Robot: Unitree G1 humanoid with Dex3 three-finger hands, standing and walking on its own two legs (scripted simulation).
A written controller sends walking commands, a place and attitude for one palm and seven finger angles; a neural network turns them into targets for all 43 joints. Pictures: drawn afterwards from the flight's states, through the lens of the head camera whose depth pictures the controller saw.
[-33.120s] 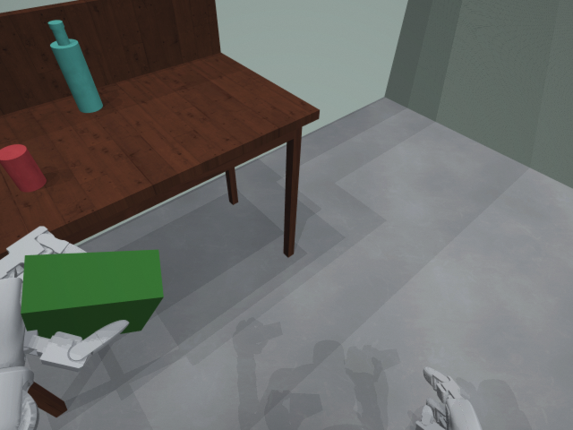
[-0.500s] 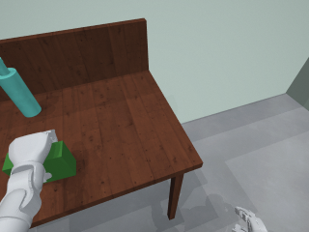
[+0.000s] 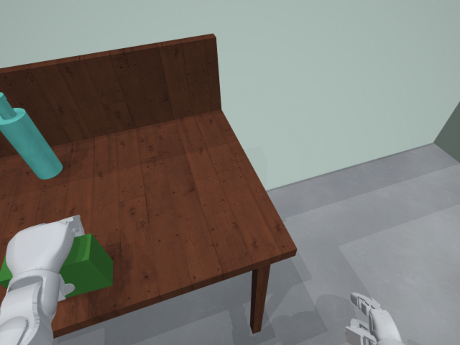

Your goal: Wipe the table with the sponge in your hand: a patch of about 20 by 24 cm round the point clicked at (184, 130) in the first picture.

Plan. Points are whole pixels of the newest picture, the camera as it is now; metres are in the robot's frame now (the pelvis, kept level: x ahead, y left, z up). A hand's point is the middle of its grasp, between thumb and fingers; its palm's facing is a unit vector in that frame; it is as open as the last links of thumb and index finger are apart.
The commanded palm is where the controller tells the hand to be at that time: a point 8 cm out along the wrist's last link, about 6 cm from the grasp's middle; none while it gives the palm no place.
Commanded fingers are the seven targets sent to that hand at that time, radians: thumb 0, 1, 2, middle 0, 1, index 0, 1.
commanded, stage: lift the sponge slowly off the table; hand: left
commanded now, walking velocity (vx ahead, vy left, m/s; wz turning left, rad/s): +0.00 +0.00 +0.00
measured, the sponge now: (67, 274) +0.22 +0.34 -0.01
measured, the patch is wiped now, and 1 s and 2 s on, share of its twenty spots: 1.00 1.00 1.00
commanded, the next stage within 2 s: none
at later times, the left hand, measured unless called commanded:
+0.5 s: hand (52, 271) +0.21 +0.33 +0.04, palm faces -0.07 -0.07 -1.00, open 9.5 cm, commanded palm +0.19 +0.32 +0.11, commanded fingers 0.00 0.10 1.30 -1.20 -1.60 -1.20 -1.60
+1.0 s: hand (44, 260) +0.21 +0.33 +0.07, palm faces -0.04 -0.07 -1.00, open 9.4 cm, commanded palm +0.20 +0.32 +0.14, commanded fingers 0.00 0.10 1.30 -1.20 -1.60 -1.20 -1.60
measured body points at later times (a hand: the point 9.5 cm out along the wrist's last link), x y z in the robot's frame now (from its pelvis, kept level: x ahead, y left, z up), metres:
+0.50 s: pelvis -0.02 +0.00 +0.00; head -0.01 -0.02 +0.45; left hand +0.21 +0.33 +0.10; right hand +0.20 -0.23 -0.10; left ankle +0.00 +0.12 -0.73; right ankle -0.05 -0.13 -0.73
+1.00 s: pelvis -0.03 +0.00 +0.01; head -0.03 -0.03 +0.46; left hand +0.21 +0.33 +0.13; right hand +0.20 -0.23 -0.09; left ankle +0.00 +0.12 -0.73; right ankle -0.05 -0.13 -0.73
